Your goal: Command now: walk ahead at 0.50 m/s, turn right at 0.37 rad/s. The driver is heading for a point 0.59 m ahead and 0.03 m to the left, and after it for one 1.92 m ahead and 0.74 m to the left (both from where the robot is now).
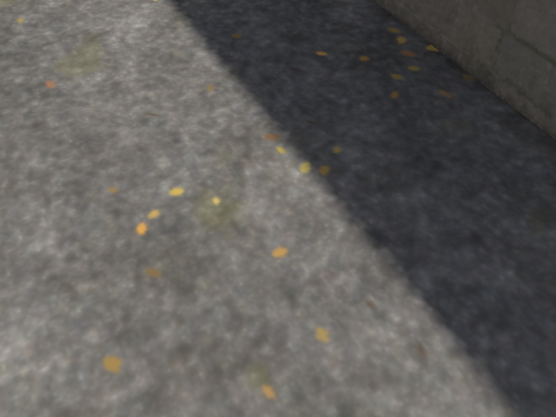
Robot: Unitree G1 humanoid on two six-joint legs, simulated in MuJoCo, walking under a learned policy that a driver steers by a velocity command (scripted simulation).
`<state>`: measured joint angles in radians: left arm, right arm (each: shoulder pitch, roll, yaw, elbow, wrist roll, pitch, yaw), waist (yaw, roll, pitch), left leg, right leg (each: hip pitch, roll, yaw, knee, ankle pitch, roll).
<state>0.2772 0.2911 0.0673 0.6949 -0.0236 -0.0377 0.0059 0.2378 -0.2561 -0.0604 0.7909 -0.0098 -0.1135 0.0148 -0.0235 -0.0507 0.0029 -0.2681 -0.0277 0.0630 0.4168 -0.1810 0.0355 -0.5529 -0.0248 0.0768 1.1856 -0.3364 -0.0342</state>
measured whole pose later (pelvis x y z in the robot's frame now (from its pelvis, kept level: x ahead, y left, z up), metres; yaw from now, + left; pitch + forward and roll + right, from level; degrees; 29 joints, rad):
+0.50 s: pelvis +0.26 -0.07 +0.00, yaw -3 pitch +2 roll +0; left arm 0.26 0.26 0.05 0.70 0.00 -0.08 -0.03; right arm 0.24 -0.30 -0.05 0.85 0.02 -0.09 0.01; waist 0.00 0.03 0.01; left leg -0.52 0.09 -0.01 1.14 -0.32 0.02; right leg -0.29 0.04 -0.05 0.42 -0.17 -0.06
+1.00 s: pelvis +0.50 -0.01 -0.01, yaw +7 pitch +3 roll -1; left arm 0.21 0.30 0.05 0.75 0.00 -0.06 0.03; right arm 0.13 -0.29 -0.06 0.71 0.00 -0.04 0.04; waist 0.00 -0.01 0.06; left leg -0.47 -0.07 -0.01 0.52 -0.10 0.08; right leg -0.47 -0.01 0.04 1.24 -0.49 0.04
